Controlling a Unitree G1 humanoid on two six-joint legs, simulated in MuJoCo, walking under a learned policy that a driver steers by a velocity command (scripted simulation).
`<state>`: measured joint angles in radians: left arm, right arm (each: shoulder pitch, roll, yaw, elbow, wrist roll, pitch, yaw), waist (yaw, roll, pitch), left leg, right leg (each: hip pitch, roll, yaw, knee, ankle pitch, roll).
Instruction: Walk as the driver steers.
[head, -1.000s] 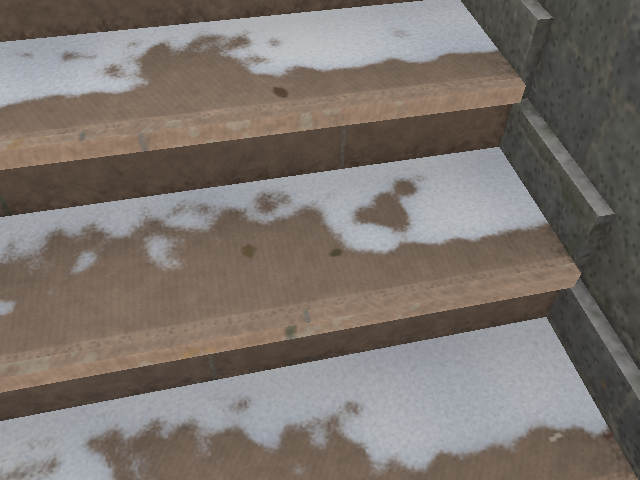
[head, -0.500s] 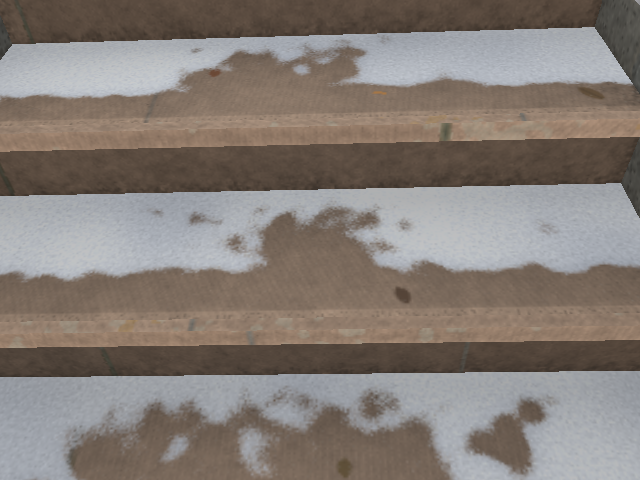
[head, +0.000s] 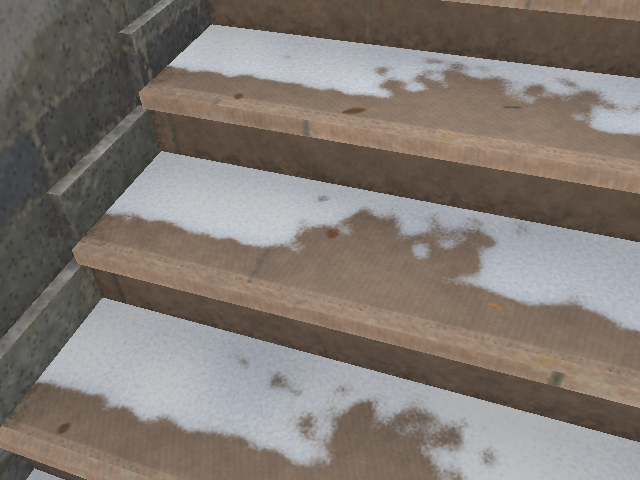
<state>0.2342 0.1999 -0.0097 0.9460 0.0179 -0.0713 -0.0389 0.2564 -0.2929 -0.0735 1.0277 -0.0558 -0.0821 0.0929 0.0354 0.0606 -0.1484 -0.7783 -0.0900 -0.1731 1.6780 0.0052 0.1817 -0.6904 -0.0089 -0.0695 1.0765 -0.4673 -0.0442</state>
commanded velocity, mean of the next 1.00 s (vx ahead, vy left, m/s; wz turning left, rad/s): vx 0.50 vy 0.00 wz -0.37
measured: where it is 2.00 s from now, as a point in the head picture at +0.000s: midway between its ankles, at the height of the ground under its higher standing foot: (461, 139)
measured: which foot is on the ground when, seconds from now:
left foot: up 0.00-0.36, down 0.38-0.78, up 0.80-1.00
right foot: down 0.00-0.40, up 0.42-0.70, down 0.72-1.00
